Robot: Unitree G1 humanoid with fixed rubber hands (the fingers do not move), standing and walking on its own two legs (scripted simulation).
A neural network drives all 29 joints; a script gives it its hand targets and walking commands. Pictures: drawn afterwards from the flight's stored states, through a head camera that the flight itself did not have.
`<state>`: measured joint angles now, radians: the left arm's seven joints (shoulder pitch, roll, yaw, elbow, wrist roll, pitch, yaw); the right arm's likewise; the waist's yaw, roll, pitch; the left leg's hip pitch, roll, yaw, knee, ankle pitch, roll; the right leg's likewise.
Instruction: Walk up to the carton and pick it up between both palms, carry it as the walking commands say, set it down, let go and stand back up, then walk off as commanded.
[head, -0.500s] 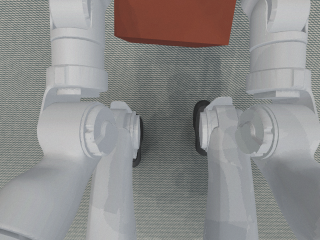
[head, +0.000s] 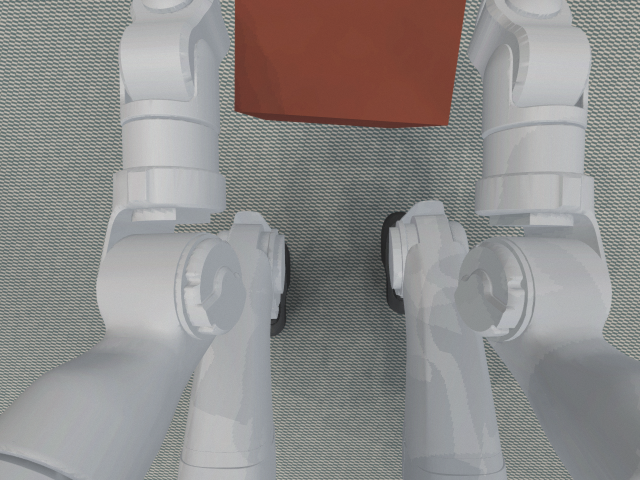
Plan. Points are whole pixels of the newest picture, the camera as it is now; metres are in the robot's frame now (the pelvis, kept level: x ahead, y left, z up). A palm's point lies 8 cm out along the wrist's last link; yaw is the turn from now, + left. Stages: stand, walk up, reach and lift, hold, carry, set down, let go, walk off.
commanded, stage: reach and lift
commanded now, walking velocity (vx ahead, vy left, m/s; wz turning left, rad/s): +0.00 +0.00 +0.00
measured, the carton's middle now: out of the picture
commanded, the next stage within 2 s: none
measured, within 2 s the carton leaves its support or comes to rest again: neither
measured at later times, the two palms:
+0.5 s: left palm out of the picture +0.53 +0.11 +0.00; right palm out of the picture +0.52 -0.14 -0.01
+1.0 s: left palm out of the picture +0.51 +0.12 +0.07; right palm out of the picture +0.50 -0.14 +0.06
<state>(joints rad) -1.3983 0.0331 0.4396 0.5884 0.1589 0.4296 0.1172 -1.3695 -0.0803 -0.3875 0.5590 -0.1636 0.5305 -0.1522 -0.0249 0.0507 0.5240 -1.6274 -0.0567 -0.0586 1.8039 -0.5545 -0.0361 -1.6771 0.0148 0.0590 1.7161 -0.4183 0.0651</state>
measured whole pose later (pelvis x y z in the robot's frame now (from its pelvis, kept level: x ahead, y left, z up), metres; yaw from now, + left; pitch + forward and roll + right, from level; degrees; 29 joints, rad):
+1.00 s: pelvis +0.01 +0.01 +0.11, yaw +0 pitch +11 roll -1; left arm -1.13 -0.05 0.43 0.47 0.16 0.42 0.11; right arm -1.13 0.01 -0.36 0.47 -0.21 0.53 -0.14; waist -0.03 0.05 0.52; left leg -1.13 -0.05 -0.06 1.42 -0.47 -0.02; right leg -1.17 0.01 0.06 1.33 -0.35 0.06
